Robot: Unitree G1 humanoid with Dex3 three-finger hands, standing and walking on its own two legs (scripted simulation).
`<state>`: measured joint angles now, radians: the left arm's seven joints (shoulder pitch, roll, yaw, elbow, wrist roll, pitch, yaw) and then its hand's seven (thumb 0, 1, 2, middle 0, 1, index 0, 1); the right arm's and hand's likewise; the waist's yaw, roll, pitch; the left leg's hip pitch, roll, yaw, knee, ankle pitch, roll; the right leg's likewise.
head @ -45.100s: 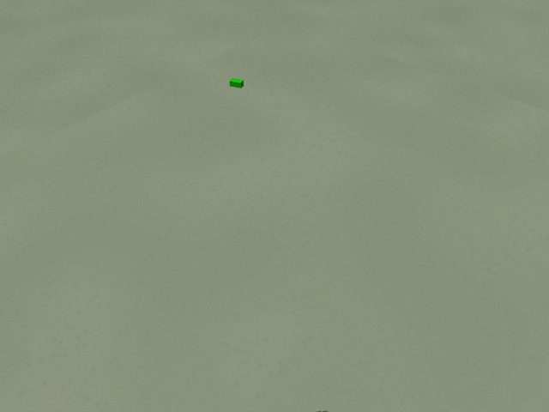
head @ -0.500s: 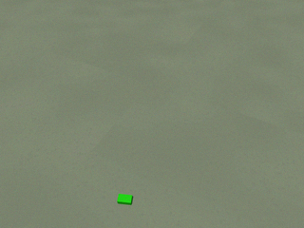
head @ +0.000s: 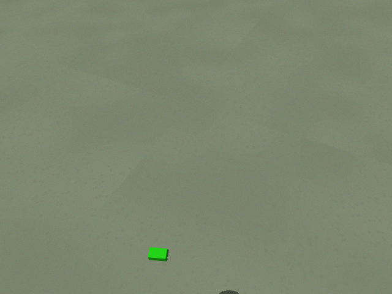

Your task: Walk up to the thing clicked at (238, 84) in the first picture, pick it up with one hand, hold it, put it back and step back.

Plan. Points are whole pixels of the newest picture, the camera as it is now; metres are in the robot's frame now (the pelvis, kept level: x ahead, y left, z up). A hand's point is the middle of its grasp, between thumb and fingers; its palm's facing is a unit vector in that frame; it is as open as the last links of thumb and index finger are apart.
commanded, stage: stand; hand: left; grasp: from above
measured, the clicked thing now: (158, 254) +0.44 +0.23 -0.76
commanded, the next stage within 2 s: step back in 1.14 s
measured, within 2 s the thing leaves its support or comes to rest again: neither
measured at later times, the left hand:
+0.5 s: hand out of the picture +0.08 +0.23 -0.16, palm faces +0.00 -0.95 -0.31, open 7.4 cm
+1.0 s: hand out of the picture +0.10 +0.24 -0.15, palm faces -0.02 -0.94 -0.34, open 7.4 cm
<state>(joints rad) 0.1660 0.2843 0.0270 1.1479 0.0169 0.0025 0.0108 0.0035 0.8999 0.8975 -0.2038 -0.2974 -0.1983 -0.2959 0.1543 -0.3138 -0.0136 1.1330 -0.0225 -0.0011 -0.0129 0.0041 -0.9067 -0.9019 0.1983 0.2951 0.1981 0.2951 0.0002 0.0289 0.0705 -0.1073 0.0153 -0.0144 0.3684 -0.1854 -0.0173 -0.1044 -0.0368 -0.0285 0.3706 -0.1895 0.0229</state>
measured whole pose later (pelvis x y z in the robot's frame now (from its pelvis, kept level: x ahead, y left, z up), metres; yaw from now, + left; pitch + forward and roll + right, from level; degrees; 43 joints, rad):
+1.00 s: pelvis +0.02 -0.01 +0.00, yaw -1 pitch -3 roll +0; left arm 0.11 0.32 0.02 1.12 0.01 -0.01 0.00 0.00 0.90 0.90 -0.20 -0.30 -0.20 -0.30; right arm 0.11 -0.34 -0.01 1.13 -0.02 -0.01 0.00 0.00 -0.91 -0.90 0.20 0.30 0.20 0.30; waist 0.00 0.01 0.06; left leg -0.08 0.03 0.00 0.32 -0.19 -0.03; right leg -0.09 -0.03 -0.02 0.34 -0.20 0.01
